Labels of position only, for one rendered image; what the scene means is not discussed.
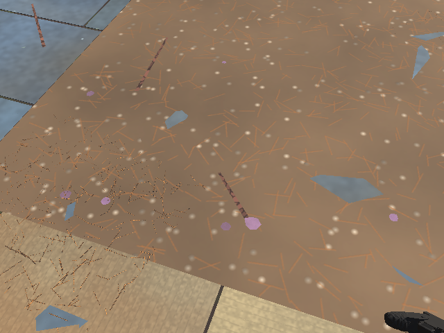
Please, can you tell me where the right robot hand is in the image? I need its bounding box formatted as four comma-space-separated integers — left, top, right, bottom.
384, 311, 444, 333

